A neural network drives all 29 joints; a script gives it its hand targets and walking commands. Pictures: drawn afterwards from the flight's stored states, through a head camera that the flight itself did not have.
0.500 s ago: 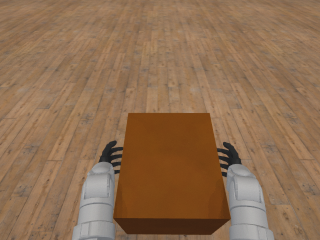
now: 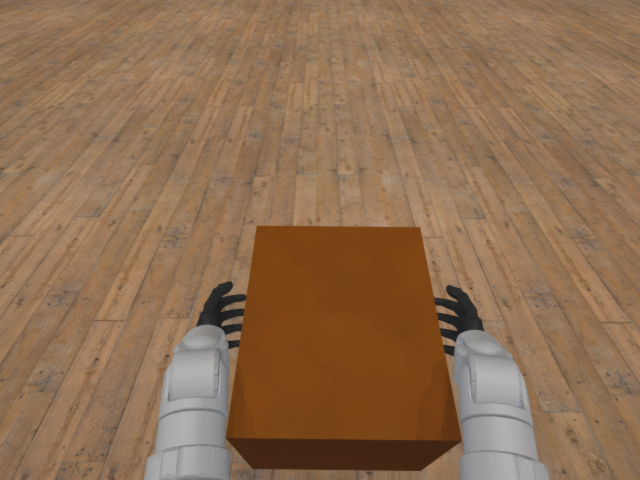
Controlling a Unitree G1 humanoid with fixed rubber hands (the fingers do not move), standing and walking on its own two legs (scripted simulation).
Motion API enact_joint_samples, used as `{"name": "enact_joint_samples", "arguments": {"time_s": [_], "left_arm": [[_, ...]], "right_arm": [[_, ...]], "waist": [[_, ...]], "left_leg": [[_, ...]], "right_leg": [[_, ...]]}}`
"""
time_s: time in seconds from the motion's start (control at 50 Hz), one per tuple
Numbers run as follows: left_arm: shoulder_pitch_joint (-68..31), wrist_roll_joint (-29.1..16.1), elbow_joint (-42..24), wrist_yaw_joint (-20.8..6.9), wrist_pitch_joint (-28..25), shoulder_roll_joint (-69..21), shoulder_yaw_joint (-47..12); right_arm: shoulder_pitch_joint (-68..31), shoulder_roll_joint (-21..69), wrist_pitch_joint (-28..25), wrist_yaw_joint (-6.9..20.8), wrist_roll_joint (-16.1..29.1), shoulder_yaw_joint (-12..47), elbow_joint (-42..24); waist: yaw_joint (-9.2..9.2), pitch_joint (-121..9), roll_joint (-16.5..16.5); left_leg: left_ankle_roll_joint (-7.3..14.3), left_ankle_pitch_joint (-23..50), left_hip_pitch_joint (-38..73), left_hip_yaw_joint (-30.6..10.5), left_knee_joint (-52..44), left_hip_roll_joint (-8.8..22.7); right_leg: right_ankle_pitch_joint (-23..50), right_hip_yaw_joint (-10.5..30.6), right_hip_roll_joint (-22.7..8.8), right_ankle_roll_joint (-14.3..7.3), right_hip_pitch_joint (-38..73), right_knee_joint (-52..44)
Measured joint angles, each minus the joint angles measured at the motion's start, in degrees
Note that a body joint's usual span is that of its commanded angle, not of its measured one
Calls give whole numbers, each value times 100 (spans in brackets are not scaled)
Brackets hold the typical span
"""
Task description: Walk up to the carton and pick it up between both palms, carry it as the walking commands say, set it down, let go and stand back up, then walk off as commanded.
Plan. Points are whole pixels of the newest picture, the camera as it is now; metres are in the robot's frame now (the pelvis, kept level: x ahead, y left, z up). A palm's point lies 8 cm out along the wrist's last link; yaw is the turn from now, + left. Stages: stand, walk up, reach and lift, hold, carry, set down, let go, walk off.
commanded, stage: reach and lift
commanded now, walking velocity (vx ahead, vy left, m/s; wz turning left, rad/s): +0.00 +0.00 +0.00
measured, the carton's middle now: (337, 346) +0.32 +0.00 -0.03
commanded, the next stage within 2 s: hold in 0.14 s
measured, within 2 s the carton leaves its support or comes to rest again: neither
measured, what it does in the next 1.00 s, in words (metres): stands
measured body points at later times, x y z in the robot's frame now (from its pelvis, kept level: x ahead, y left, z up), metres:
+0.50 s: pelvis +0.00 +0.00 +0.00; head -0.05 +0.00 +0.45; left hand +0.29 +0.17 +0.04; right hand +0.29 -0.17 +0.04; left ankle +0.01 +0.13 -0.75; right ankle +0.00 -0.13 -0.75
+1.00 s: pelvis -0.01 -0.03 -0.03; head -0.02 -0.02 +0.42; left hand +0.26 +0.17 +0.06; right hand +0.29 -0.16 +0.06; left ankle +0.01 +0.09 -0.75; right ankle +0.00 -0.13 -0.75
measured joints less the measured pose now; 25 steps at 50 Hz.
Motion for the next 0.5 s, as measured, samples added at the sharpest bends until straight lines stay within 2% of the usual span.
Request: {"name": "enact_joint_samples", "arguments": {"time_s": [0.26,0.5], "left_arm": [[230,-94,-207,23,39,44,-141],[190,-73,-146,20,20,37,-109]], "right_arm": [[207,-38,32,-8,109,160,-166],[161,-31,29,-8,98,123,-110]], "waist": [[-24,16,7],[-31,31,19]], "left_leg": [[-3,-5,58,-14,-22,9],[2,-23,15,-30,71,-1]], "right_leg": [[8,-28,4,-13,76,-52],[1,-57,2,-10,56,4]]}}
